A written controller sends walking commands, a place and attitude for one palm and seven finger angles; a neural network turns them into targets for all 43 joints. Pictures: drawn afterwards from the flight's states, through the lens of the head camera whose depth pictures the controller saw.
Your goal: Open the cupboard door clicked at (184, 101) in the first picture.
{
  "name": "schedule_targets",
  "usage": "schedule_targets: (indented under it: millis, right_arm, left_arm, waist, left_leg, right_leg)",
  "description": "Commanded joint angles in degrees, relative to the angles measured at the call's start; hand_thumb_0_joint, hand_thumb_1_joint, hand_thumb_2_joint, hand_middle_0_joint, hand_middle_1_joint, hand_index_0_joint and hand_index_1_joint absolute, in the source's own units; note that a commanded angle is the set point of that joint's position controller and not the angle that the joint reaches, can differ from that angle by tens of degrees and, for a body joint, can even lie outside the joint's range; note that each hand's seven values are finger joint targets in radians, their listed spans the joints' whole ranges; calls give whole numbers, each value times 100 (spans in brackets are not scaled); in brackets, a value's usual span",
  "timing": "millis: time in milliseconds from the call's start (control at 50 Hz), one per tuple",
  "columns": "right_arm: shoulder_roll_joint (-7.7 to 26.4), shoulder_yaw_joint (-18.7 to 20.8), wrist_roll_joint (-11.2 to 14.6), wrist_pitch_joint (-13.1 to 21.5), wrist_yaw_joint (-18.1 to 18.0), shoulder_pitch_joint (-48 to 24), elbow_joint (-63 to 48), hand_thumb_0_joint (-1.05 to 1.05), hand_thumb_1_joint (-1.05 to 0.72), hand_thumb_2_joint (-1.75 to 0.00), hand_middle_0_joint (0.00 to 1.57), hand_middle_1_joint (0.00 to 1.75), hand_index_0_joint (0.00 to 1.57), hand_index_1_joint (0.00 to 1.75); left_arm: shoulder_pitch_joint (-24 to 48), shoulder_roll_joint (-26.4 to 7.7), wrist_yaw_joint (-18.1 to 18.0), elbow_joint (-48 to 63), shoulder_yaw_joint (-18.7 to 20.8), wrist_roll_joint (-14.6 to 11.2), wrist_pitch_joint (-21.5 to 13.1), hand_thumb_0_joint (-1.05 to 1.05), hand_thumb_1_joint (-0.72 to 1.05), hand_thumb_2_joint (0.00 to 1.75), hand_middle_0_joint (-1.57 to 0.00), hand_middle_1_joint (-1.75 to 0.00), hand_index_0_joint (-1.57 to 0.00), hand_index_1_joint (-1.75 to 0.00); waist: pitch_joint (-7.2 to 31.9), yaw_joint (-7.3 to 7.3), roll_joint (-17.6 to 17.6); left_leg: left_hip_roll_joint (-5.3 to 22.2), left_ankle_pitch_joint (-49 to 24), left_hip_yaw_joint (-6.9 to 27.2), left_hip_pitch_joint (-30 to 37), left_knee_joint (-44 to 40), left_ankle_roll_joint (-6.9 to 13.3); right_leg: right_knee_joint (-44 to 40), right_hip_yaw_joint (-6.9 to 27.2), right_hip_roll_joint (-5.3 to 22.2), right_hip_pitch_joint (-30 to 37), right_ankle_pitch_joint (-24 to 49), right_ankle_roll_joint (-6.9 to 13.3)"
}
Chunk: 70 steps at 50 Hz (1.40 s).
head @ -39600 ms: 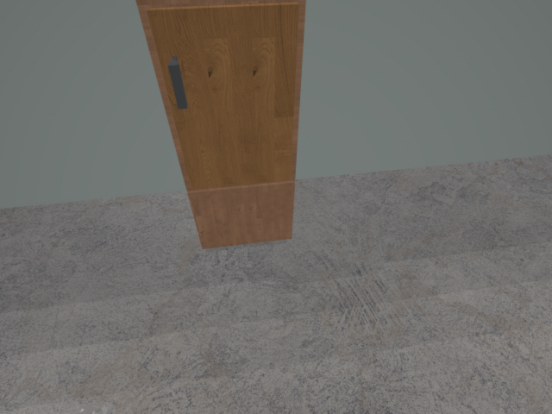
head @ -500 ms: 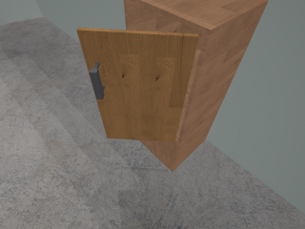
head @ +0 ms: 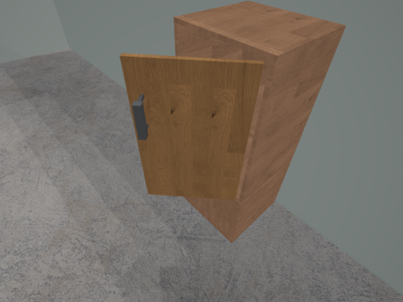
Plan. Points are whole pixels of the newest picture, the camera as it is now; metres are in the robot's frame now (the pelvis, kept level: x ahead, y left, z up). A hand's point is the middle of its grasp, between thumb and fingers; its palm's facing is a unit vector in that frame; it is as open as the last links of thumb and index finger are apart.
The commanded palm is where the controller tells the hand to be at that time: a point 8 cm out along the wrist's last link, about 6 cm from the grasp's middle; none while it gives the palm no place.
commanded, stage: look again from close up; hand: left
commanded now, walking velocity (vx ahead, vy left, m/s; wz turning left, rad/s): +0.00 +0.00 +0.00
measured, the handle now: (142, 117) +0.60 +0.21 +0.05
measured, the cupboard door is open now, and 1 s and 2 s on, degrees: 43 43 43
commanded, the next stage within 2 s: shuffle to correct the standing spot in 0.14 s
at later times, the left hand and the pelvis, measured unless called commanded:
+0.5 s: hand out of the picture -0.06 +0.19 -0.17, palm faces +0.04 -0.98 -0.17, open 7.4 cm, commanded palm none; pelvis -0.02 +0.02 +0.00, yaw +0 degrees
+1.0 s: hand out of the picture +0.10 +0.22 -0.18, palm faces -0.01 -0.99 -0.16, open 7.3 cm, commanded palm none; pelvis +0.07 +0.05 +0.00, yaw -1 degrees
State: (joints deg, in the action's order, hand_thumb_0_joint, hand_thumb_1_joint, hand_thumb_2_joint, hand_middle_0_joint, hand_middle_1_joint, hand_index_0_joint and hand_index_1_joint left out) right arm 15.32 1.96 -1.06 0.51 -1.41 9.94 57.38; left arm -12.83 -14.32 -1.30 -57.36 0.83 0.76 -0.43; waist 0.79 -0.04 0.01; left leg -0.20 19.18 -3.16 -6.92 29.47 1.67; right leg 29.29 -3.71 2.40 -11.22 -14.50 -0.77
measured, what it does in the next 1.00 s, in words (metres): lifts its right foot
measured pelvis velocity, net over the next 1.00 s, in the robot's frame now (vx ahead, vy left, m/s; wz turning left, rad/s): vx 0.07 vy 0.05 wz -0.02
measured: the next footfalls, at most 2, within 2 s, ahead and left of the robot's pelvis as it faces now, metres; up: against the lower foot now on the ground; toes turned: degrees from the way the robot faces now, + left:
right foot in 1.10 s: +0.22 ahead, -0.08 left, +0.00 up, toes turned -6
left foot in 1.34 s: +0.07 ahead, +0.17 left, +0.00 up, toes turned +2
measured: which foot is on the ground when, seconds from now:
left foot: down 0.00-1.00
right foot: down 0.00-0.78, up 0.80-1.00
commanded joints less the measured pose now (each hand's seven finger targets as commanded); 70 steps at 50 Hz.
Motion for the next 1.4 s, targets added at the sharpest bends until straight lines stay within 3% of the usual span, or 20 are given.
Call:
schedule_targets:
  millis: [0, 220, 320, 560, 660, 720, 760, 780, 860, 980, 1040, 1060, 1100, 1140, 1240, 1300, 1320, 1340, 1360, 1380]
  right_arm:
    - [853, 94, -12, 104, 21, -43, -281, 0, -90, -90, 20, 30, 20, 30]
    - [836, 20, 7, 94, 78, 78, -77, 0, -90, -90, 20, 30, 20, 30]
    - [499, -12, -47, -86, 106, 589, 175, 0, -90, -90, 20, 30, 20, 30]
    - [77, 33, 12, 54, 12, 1195, 363, 0, -90, -90, 20, 30, 20, 30]
    - [-393, -35, 47, 182, 3, 1334, 384, 0, -90, -90, 20, 30, 20, 30]
    - [-499, -39, 45, 201, -8, 1675, 466, 0, -90, -90, 20, 30, 20, 30]
    - [-81, 70, -3, 279, -90, 2658, 855, 0, -90, -90, 20, 30, 20, 30]
    - [20, 79, -41, 311, -164, 3133, 1036, 0, -90, -90, 20, 30, 20, 30]
    - [-261, -92, -69, 367, -257, 2736, 861, 0, -90, -90, 20, 30, 20, 30]
    - [-132, 13, 53, 248, -363, 1958, 689, 0, -90, -90, 20, 30, 20, 30]
    - [-127, 174, 110, 124, -364, 1889, 616, 0, -90, -90, 20, 30, 20, 30]
    - [-198, 202, 124, 75, -345, 1891, 581, 0, -90, -90, 20, 30, 20, 30]
    - [-476, 245, 186, 12, -264, 1865, 443, 0, -90, -90, 20, 30, 20, 30]
    - [-742, 235, 137, -144, -212, 1495, 361, 0, -90, -90, 20, 30, 20, 30]
    - [-718, 205, 79, -218, -58, 1776, 289, 0, -90, -90, 20, 30, 20, 30]
    - [-663, 201, 31, -125, -36, 1984, 308, 0, -90, -90, 20, 30, 20, 30]
    - [-369, 235, 8, -74, -34, 1912, 223, 0, -90, -90, 20, 30, 20, 30]
    - [155, 327, -92, -14, -60, 1606, -47, 0, -90, -90, 20, 30, 20, 30]
    - [361, 338, -155, -14, -85, 1160, -261, 0, -90, -90, 20, 30, 20, 30]
    - [267, 294, -165, 33, -130, 904, -299, 0, -90, -90, 20, 30, 20, 30]
  left_arm:
    - [105, -872, -29, 316, 137, 22, -97, 0, 90, 90, -20, -30, -20, -30]
    - [-47, -776, -6, 71, 53, 28, -69, 0, 90, 90, -20, -30, -20, -30]
    - [-632, -374, -1, -110, 33, 104, 66, 0, 90, 90, -20, -30, -20, -30]
    - [-1418, 193, 45, -246, 173, 85, -58, 0, 90, 90, -20, -30, -20, -30]
    - [-1959, 73, -33, -463, 264, 34, -140, 0, 90, 90, -20, -30, -20, -30]
    - [-1602, 175, -54, -390, 277, 41, -84, 0, 90, 90, -20, -30, -20, -30]
    - [-1056, 674, -29, -182, 162, 73, -62, 0, 90, 90, -20, -30, -20, -30]
    - [-602, 611, -57, 28, 134, 107, -116, 0, 90, 90, -20, -30, -20, -30]
    - [-335, 723, 11, 36, 161, 61, -104, 0, 90, 90, -20, -30, -20, -30]
    - [-589, 558, -22, 36, 185, 10, 89, 0, 90, 90, -20, -30, -20, -30]
    - [-939, 206, -54, 100, 287, 53, 123, 0, 90, 90, -20, -30, -20, -30]
    - [-1122, 33, -80, 82, 343, 68, 84, 0, 90, 90, -20, -30, -20, -30]
    - [-1488, -343, -164, -20, 434, 25, -15, 0, 90, 90, -20, -30, -20, -30]
    - [-571, -190, -219, 241, 347, 15, 2, 0, 90, 90, -20, -30, -20, -30]
    - [335, -268, -203, 677, 410, 120, 157, 0, 90, 90, -20, -30, -20, -30]
    - [262, -263, -123, 680, 419, 63, 244, 0, 90, 90, -20, -30, -20, -30]
    - [205, 33, -89, 746, 360, 20, 309, 0, 90, 90, -20, -30, -20, -30]
    - [242, 356, -79, 878, 324, -29, 356, 0, 90, 90, -20, -30, -20, -30]
    - [400, 119, -71, 945, 363, 13, 388, 0, 90, 90, -20, -30, -20, -30]
    - [253, 101, -91, 884, 395, 84, 422, 0, 90, 90, -20, -30, -20, -30]
  waist:
    - [-456, -6, -28]
    - [-432, 21, -4]
    - [-823, 46, -6]
    - [-1025, 86, -7]
    - [-803, 127, 703]
    - [-995, -152, 487]
    - [-1056, -524, -1290]
    - [-1211, -704, -1599]
    - [-1263, -410, -174]
    - [-608, 92, -791]
    - [-458, 304, -691]
    - [-228, 414, -200]
    - [717, 432, 896]
    - [-144, 60, 307]
    - [31, -283, 1225]
    - [8, -402, 287]
    - [-242, -390, -854]
    - [-653, -379, -2329]
    - [-810, -322, -1675]
    - [-789, -127, -1494]
  left_leg:
    - [621, -939, 656, -671, -938, 102]
    - [634, -61, 815, -888, -1413, 54]
    - [569, 1813, 799, -1343, -1486, 121]
    - [652, 1706, 946, -1517, -1001, 357]
    - [96, 552, 89, -1739, 362, 155]
    - [166, 337, 141, -938, -41, 170]
    - [1467, -670, 1939, 509, -1378, 537]
    - [2022, -2478, 2604, 1277, -1568, 747]
    - [1785, -5705, 1337, 989, -1022, 825]
    - [1146, -7031, 398, 323, -427, 128]
    - [1101, -6234, 579, 114, 375, 61]
    - [857, -5211, 494, -275, 1223, -32]
    - [-363, 1643, 68, -1445, 4018, -226]
    - [35, 1620, 581, -1511, 4128, -121]
    - [328, 963, 284, -897, 2507, -253]
    - [170, -489, -144, -74, 479, -270]
    - [748, -242, 913, -389, -550, -83]
    - [2089, -236, 2712, -1432, -1764, 436]
    - [2437, -7, 2964, -2287, -2034, 901]
    - [2275, -223, 2795, -2223, -2067, 834]
  right_leg:
    - [-731, 582, 426, 91, 644, 235]
    - [-971, 518, 469, 237, 260, 114]
    - [-905, 446, 326, -149, -1534, 73]
    - [-417, 660, 226, -253, -1327, 410]
    - [-900, 1712, 933, 263, -1220, 863]
    - [-535, 1213, 707, -637, -1213, 767]
    - [1660, -130, -229, -2172, -746, 254]
    - [2617, -72, -200, -3199, -1538, 190]
    - [3009, 40, 232, -3015, -1077, 183]
    - [885, -463, -284, -785, 540, 253]
    - [141, -336, -206, -56, 1259, 410]
    - [-104, -15, 165, 518, 2666, 586]
    - [-127, 1697, 2302, 1488, 7036, 1858]
    - [-598, 1177, 2050, 5, 4991, 1713]
    - [-703, 689, 1524, -1057, 2090, 1204]
    - [1, 628, 1081, -1647, 343, 726]
    - [823, 279, 471, -1886, -721, 379]
    - [2076, 6, -246, -2076, -1780, -29]
    - [2930, 692, -134, -1613, -1528, 41]
    - [3414, 960, -129, -1720, -1229, 38]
